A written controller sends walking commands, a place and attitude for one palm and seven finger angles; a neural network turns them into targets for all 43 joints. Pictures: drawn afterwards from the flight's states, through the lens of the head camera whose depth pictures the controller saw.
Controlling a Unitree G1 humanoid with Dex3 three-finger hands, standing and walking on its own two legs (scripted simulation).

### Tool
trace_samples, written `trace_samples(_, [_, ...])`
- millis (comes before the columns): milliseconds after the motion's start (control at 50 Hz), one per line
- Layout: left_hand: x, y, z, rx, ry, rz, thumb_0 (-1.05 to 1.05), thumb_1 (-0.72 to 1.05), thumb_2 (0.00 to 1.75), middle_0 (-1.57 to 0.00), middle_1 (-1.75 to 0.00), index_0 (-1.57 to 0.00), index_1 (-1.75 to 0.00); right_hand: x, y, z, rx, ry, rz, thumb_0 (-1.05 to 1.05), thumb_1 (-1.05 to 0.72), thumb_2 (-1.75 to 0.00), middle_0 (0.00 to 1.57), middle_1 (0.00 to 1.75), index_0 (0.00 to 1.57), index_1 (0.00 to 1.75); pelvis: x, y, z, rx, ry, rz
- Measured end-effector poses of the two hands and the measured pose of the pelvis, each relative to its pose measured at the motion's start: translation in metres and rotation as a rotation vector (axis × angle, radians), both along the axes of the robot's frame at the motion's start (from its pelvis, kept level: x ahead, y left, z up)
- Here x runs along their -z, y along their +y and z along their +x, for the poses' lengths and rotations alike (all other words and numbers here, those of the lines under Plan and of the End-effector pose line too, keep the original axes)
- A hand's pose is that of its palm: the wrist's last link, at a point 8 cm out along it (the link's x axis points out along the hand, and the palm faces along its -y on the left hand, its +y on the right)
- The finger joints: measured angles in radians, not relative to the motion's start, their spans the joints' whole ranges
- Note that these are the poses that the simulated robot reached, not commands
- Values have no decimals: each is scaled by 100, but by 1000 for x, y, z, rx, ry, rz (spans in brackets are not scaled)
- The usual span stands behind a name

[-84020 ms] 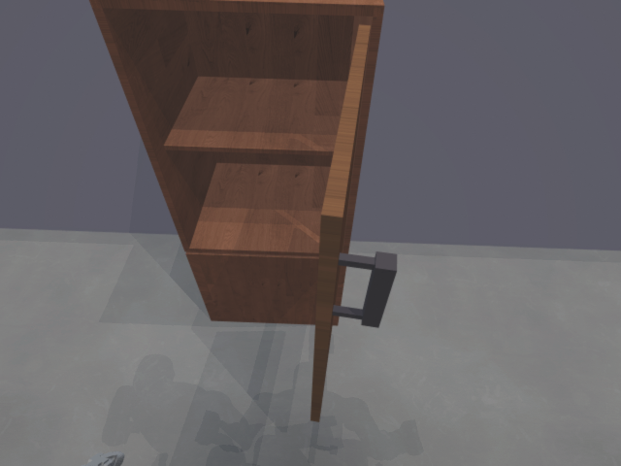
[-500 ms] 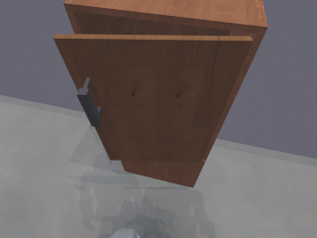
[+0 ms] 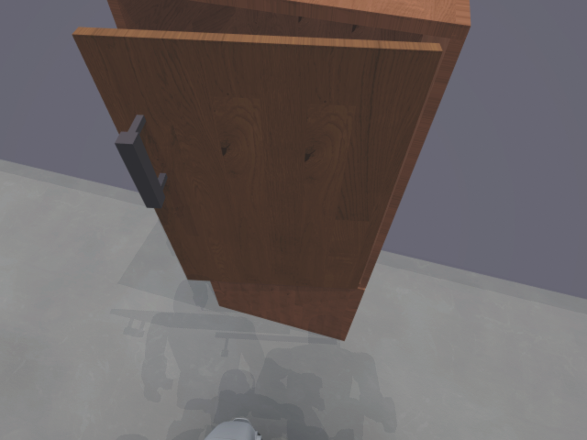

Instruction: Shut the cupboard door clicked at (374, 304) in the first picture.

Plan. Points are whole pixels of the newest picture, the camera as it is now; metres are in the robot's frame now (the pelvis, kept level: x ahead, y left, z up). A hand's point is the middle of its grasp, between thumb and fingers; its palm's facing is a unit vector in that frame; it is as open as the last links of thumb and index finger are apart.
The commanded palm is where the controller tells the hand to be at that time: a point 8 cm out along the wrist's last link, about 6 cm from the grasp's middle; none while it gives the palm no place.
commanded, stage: come to a stop and stand still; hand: left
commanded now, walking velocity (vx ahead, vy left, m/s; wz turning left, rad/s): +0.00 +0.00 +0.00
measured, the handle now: (147, 163) +0.45 +0.26 +0.10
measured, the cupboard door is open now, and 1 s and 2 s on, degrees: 13 13 13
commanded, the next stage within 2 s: look again from close up in 0.30 s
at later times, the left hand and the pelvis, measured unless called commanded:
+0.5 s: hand out of the picture +0.03 +0.18 -0.16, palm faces -0.02 -0.97 -0.24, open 7.3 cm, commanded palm none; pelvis +0.00 -0.01 +0.01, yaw +0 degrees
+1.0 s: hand out of the picture +0.05 +0.18 -0.16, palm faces -0.02 -0.97 -0.24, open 7.4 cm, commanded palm none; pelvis +0.02 -0.01 +0.01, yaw -1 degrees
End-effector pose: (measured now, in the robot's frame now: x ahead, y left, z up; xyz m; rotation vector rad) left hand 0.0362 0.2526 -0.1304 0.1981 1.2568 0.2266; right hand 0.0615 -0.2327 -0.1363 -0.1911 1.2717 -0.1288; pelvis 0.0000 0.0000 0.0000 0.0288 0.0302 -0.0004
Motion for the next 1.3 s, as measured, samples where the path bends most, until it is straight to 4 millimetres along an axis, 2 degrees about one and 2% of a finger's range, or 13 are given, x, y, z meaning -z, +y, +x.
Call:
trace_samples(100, [5,-31,-24,35,111,-62,0,91,89,-20,-29,-20,-30,-3,-21,-5,50,-35,-4,0,-92,-90,20,30,20,30,-3,-9,0,5,-30,-3])
trace_samples(180, [4,-48,-26,47,116,-97,0,91,89,-20,-29,-20,-30,-9,-27,-14,72,-33,-10,0,-92,-90,20,30,20,30,-8,-13,3,19,-47,-7])
trace_samples(260, [4,-53,-24,52,107,-108,1,92,89,-20,-30,-20,-30,-14,-27,-25,70,-1,-13,0,-91,-90,20,30,20,30,-12,-17,3,21,-57,-16])
trace_samples(400, [2,-47,-20,57,86,-88,1,92,89,-20,-30,-20,-30,-13,-19,-37,61,37,3,0,-91,-90,20,30,20,30,-13,-15,3,13,-49,-43])
trace_samples(540, [-7,-19,-6,63,49,-13,0,91,89,-20,-30,-20,-30,2,-4,-34,56,7,43,0,-91,-90,20,30,20,30,-7,-6,6,2,-57,-40])
trace_samples(660, [-13,-5,7,69,26,24,0,91,89,-20,-29,-20,-30,3,-2,-28,47,-1,51,0,-92,-90,20,30,20,30,-7,-4,9,9,-55,-24])
trace_samples(780, [-14,-5,13,74,27,20,0,91,89,-20,-29,-20,-30,-2,-8,-20,32,2,38,0,-91,-90,20,30,20,30,-10,-7,12,13,-46,-17])
trace_samples(1080, [-3,-24,13,73,62,-47,0,91,89,-20,-30,-20,-30,-21,-40,13,12,-30,-48,0,-91,-90,20,30,20,30,-13,-16,22,17,-44,-19])
trace_samples(1200, [-1,-19,14,61,58,-35,0,91,89,-20,-30,-20,-30,-20,-39,24,5,-49,-56,0,-91,-90,20,30,20,30,-10,-12,20,21,-41,-14])
trace_samples(1300, [0,-2,12,48,52,-13,0,91,89,-20,-30,-20,-30,-16,-30,29,-1,-64,-54,0,-91,-90,20,30,20,30,-5,-2,16,22,-45,-7])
